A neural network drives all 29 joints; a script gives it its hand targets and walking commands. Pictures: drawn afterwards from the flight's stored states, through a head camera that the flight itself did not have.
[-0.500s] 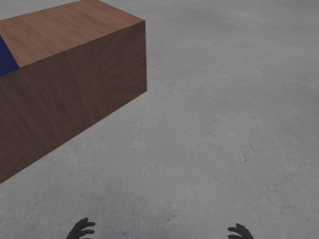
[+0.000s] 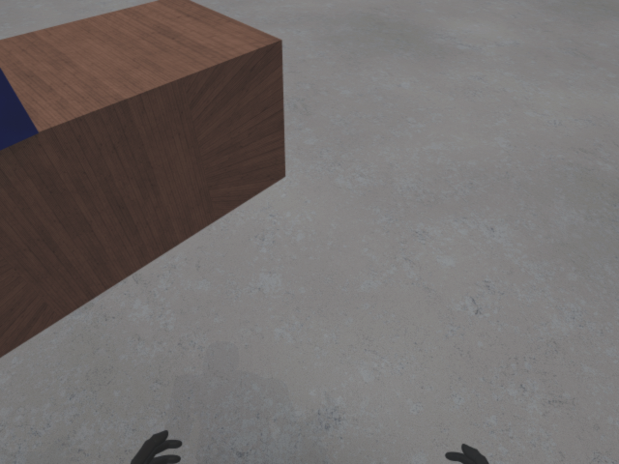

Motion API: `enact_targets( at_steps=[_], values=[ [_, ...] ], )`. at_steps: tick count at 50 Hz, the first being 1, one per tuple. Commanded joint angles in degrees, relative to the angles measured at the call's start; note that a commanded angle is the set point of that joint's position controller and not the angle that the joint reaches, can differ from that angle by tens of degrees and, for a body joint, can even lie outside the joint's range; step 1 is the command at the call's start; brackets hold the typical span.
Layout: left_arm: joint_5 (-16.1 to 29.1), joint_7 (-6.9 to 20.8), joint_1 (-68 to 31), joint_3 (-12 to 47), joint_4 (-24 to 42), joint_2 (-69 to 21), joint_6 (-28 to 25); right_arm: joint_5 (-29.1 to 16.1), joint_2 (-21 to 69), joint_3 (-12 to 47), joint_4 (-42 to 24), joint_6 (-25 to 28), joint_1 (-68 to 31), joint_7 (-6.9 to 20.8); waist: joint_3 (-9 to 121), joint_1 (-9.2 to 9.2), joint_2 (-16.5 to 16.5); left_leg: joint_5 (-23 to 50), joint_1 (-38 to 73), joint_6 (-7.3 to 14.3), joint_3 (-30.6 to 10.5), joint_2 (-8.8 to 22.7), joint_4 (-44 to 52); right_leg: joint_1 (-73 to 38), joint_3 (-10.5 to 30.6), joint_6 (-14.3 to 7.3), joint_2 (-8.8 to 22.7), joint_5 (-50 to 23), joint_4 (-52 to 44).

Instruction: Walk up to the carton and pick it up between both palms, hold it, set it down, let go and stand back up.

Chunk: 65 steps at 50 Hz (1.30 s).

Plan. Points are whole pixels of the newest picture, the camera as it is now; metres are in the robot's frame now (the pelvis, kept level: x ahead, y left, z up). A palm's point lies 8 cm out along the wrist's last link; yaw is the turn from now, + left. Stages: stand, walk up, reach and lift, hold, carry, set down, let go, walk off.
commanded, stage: stand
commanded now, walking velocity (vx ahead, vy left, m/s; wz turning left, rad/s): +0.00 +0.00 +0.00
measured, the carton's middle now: out of the picture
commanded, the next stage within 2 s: walk up in 0.46 s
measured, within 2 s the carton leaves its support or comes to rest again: neither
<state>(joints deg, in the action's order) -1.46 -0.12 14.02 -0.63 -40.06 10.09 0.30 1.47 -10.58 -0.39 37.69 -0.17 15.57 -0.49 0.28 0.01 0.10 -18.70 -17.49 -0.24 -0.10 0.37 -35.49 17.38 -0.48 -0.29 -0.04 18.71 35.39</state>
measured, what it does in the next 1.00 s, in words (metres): steps to the left, turning left: left foot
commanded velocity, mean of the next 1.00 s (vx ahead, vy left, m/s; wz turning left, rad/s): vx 0.00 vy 0.00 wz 0.00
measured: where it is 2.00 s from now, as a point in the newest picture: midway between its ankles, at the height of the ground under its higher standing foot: (182, 416)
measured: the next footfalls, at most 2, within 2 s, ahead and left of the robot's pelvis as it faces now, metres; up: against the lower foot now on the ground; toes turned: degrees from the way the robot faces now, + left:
left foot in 1.00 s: +0.15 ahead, +0.29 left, +0.00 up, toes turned +23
right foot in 1.36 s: +0.34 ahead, +0.15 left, +0.00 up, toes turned +30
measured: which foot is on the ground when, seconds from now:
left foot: down 0.00-0.66, up 0.68-0.98, down 1.00-1.00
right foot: down 0.00-1.00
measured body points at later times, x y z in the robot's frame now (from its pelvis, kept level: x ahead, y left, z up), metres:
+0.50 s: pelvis +0.00 +0.00 +0.00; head +0.01 +0.00 +0.45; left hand +0.11 +0.23 -0.12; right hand +0.10 -0.23 -0.12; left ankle +0.00 +0.12 -0.73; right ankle +0.00 -0.12 -0.73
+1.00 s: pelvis +0.06 +0.11 -0.01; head +0.07 +0.13 +0.43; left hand +0.02 +0.40 -0.14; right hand +0.28 -0.11 -0.10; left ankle +0.11 +0.27 -0.73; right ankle +0.00 -0.11 -0.72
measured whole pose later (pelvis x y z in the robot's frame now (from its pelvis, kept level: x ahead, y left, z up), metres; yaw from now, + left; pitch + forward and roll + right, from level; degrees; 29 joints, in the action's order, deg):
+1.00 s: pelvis +0.06 +0.11 -0.01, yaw +18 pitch -1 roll -1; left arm -5.6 -2.6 22.5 -4.3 -43.0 18.1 -3.7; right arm 2.8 -17.5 -2.6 39.5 0.4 13.2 6.2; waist -2.1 -1.5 -1.2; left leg -12.7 -26.4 0.0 2.2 6.0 -39.5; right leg 1.2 -16.0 0.5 14.7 27.5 34.3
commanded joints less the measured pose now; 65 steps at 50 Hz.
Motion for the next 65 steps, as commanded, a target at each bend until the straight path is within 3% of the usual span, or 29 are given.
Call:
enact_targets(
  at_steps=[1, 14, 16, 20, 23, 26, 27, 32, 33, 34, 35, 36, 37, 38, 39, 40, 43, 46, 48, 49, 50, 51, 52, 53, 54, 56, 58, 61, 65],
  values=[
    [0.0, -0.2, -0.3, -1.4, 3.8, 5.0, -0.9, 0.0, -4.7, -1.5, -3.5, 0.8, 0.1, -0.2, 1.5, 0.0, -0.1, 9.0, 0.6, 2.1, -3.0, 2.3, 5.7, -0.5, 3.7, -1.8, 2.8, -8.9, -6.0],
    [0.2, -0.4, 1.0, -1.5, 2.3, 4.9, -0.9, 0.0, -4.5, -2.0, -2.3, 0.8, 0.3, -0.5, 0.9, -0.37, 0.0, 8.2, 1.1, 2.1, -3.1, 2.4, 6.4, -0.8, 4.2, -2.1, 3.1, -8.0, -7.4],
    [0.0, -0.5, -0.2, -1.3, 2.5, 4.2, -1.0, 0.0, -4.8, -2.1, -2.0, 0.6, 1.2, -0.6, 0.4, 0.34, -1.1, 7.8, 1.5, 1.9, -2.9, 2.2, 6.4, -0.1, 4.6, -2.3, 3.1, -7.4, -8.1],
    [0.1, -0.7, 1.0, -1.7, 1.7, 5.1, -0.9, -0.1, -4.0, -2.0, -1.3, 0.9, 1.9, -0.5, -0.2, 0.22, 1.0, 8.6, 1.3, 2.1, -3.4, 2.7, 7.0, -0.6, 4.4, -2.2, 2.9, -7.9, -8.1],
    [0.1, -0.5, 0.8, -1.6, 1.8, 4.8, -0.9, -0.1, -4.7, -2.2, -1.2, 1.0, 1.1, -0.4, 0.8, -0.14, 0.1, 8.3, 2.1, 2.0, -3.2, 2.4, 7.0, -0.6, 4.6, -2.3, 3.1, -6.9, -8.6],
    [0.3, -0.6, 1.3, -1.5, 1.3, 4.0, -1.0, 0.1, -5.0, -2.3, -0.8, 1.0, 1.1, -0.5, 0.1, -0.33, 0.9, 8.3, 1.4, 2.2, -3.7, 3.0, 7.6, -1.0, 3.9, -2.0, 2.5, -8.6, -7.7],
    [0.2, -0.5, 1.0, -1.6, 1.1, 4.2, -1.0, -0.1, -3.8, -2.1, -0.8, 1.0, 1.2, -0.4, 0.5, -0.13, -0.7, 8.6, 2.1, 2.2, -3.5, 2.6, 7.4, -0.7, 4.3, -2.1, 2.9, -8.1, -8.2],
    [0.2, -0.9, 1.7, -1.8, 0.1, 4.6, -1.2, -0.1, -4.2, -2.3, -0.2, 1.3, 1.6, -0.7, 1.2, -0.06, -0.6, 10.6, 2.9, 2.2, -3.3, 2.9, 7.2, -2.1, 4.2, -2.1, 3.0, -10.6, -7.9],
    [-2.8, -1.6, 8.0, -5.1, 1.8, 13.0, -2.6, 0.8, -12.5, -4.8, -2.0, 0.9, 1.5, 1.6, 1.0, -3.51, -0.5, -5.2, -16.3, 2.9, -8.6, 1.5, -1.5, -19.8, 10.3, -7.9, 10.0, 8.2, -9.0],
    [-2.9, -2.6, 13.2, -6.9, 0.5, 16.7, -3.1, 1.0, -10.4, -4.5, -3.9, 0.2, -2.5, 2.8, -0.2, -6.49, -9.6, -12.3, -29.5, -0.2, -0.9, -0.9, -13.1, -28.7, 22.4, -13.9, 23.1, 16.4, -19.2],
    [-2.9, -3.8, 13.3, -7.3, 0.1, 18.0, -3.6, 2.5, -10.2, -4.9, -5.5, -0.5, -6.6, 3.5, -4.2, -7.13, -9.7, -13.8, -34.1, -1.6, -1.5, 5.6, -24.4, -24.0, 30.1, -17.3, 34.2, 14.4, -23.0],
    [-2.7, -4.5, 11.9, -6.7, 0.1, 15.9, -4.4, 3.1, -11.1, -5.2, -5.8, -0.9, -7.8, 4.1, -7.4, -6.67, -4.8, -12.0, -33.5, -2.4, -4.0, 8.1, -27.9, -18.4, 27.8, -17.8, 34.9, 11.9, -24.3],
    [-2.2, -4.6, 9.3, -6.0, -0.4, 11.3, -5.2, 4.3, -10.7, -4.4, -4.4, -1.3, -5.5, 4.6, -8.2, -4.02, -2.4, -8.2, -32.4, -2.8, -5.4, 9.1, -27.6, -15.1, 23.2, -15.6, 31.0, 10.4, -23.5],
    [-2.8, -4.5, 7.0, -5.4, 0.5, 10.6, -5.9, 3.6, -9.6, -4.7, -4.1, -1.3, -3.7, 5.4, -7.5, -2.69, -2.1, -5.6, -30.4, -2.9, -7.0, 9.2, -28.5, -14.1, 16.8, -13.5, 28.0, 11.5, -23.8],
    [-3.1, -4.6, 5.0, -5.3, 0.7, 10.5, -6.5, 3.3, -8.5, -4.6, -3.4, -1.3, -1.9, 6.1, -6.7, -1.34, -4.8, -2.8, -29.1, -3.2, -6.4, 8.8, -27.9, -13.8, 10.8, -11.9, 25.3, 9.9, -23.7],
    [-3.1, -4.4, 3.9, -5.2, 1.0, 10.9, -6.8, 2.7, -7.2, -4.2, -2.6, -1.3, -1.2, 6.7, -6.1, -0.85, -7.8, -0.4, -26.7, -3.5, -4.9, 8.3, -26.3, -12.5, 5.6, -11.1, 23.3, 8.2, -24.1],
    [-3.3, -3.6, 2.9, -5.5, 1.4, 12.5, -6.9, 1.3, -6.1, -2.8, -2.2, -0.7, -4.0, 7.9, -6.2, -0.75, -8.6, 6.5, -19.1, -3.5, -0.9, 8.2, -16.7, -9.3, -6.3, -9.7, 19.6, 2.8, -23.2],
    [-3.8, -2.9, 2.9, -5.6, 1.4, 15.1, -6.2, 0.8, -6.7, -2.1, -1.2, 0.5, -4.2, 8.2, -5.7, -0.08, -9.3, 9.8, -6.8, -1.2, 4.9, 5.4, -7.1, -4.6, -13.7, -8.5, 17.9, 0.5, -18.5],
    [-4.3, -2.7, 3.5, -5.6, 1.5, 16.4, -5.0, 1.0, -8.5, -2.5, 0.2, 1.1, -0.8, 7.1, -3.6, 1.34, -7.4, 7.5, 0.9, 0.3, 8.9, 2.3, -6.0, -2.6, -13.8, -8.3, 19.2, 2.0, -12.6],
    [-4.4, -2.4, 3.4, -5.2, 1.6, 16.2, -4.2, 1.3, -9.6, -3.2, 1.7, 1.2, 3.3, 6.2, -2.5, 3.52, -3.8, 6.2, 5.9, 1.1, 8.7, 0.7, -3.2, -1.2, -15.1, -7.3, 18.4, 0.7, -4.7],
    [-4.4, -1.7, 4.9, -4.2, 1.8, 14.3, -3.5, 1.7, -12.0, -4.5, 4.0, 1.4, 10.0, 4.7, 0.9, 6.11, 3.4, 3.4, 12.7, 2.0, 7.3, -2.6, -1.3, 0.1, -17.3, -5.8, 14.3, -3.5, 9.6],
    [-3.5, -0.4, 7.7, -2.3, 3.0, 10.5, -2.9, 1.5, -16.2, -6.5, 4.4, 1.5, 15.6, 3.5, 2.8, 7.71, 12.9, -0.7, 18.1, 4.6, -5.2, 0.0, 2.2, 6.1, -16.4, -3.4, 9.1, 5.8, 26.8],
    [-2.8, 1.1, 8.0, -0.9, 6.6, 7.5, -2.2, -0.3, -20.5, -7.0, 2.8, 1.1, 16.3, 2.5, 0.9, 6.41, 18.2, -3.9, 19.9, 7.3, -28.3, 8.9, 8.6, 18.7, -8.3, -1.0, 4.7, 22.1, 38.6],
    [-0.8, 1.8, 6.4, -1.4, 9.7, 10.3, -2.0, -2.5, -24.8, -7.7, 1.8, 0.4, 15.2, 1.7, 3.8, 6.88, 14.7, -19.5, 18.5, 14.7, -45.4, 15.3, 21.3, 23.9, -1.4, 0.0, 3.3, 20.3, 42.8],
    [-0.2, 2.1, 2.9, -1.0, 10.9, 11.4, -2.5, -3.4, -23.5, -7.3, 0.6, -0.2, 12.2, 0.9, -0.4, 6.57, 9.8, -27.3, 13.7, 14.2, -43.7, 15.8, 24.2, 24.8, 1.9, -0.1, 6.3, 16.7, 42.5],
    [0.4, 1.7, 4.8, -0.7, 9.4, 11.8, -3.8, -1.9, -18.9, -6.1, -0.1, -0.3, 6.7, 0.1, -3.7, 3.27, 8.7, -20.8, 5.4, 13.1, -32.0, 12.0, 19.5, 20.1, 2.2, 0.0, 8.3, 12.3, 35.2],
    [-0.6, 1.2, 8.7, -0.9, 8.0, 12.0, -3.8, -0.6, -14.6, -4.9, -1.2, 0.9, 4.5, 1.1, -3.9, 0.86, 7.3, -14.6, -5.1, 12.4, -25.5, 9.9, 18.3, 10.1, 1.0, -0.3, 7.4, 13.2, 27.8],
    [-1.0, 0.9, 8.1, -0.8, 8.5, 9.8, -3.4, 0.7, -13.0, -4.9, -0.4, 1.8, 5.1, 2.0, -4.5, 0.4, 6.7, -11.1, -8.0, 13.5, -23.1, 8.5, 17.5, 8.6, -0.4, -0.6, 4.8, 9.7, 20.6],
    [-1.1, 0.7, 6.9, -0.6, 9.5, 8.1, -3.9, 1.2, -13.1, -5.0, 0.5, 1.5, 4.2, 2.4, -3.4, 0.1, 5.6, -18.2, -13.2, 11.5, -20.0, 5.7, 15.2, -0.1, -2.3, -0.8, 2.5, -2.5, 9.6]
  ],
)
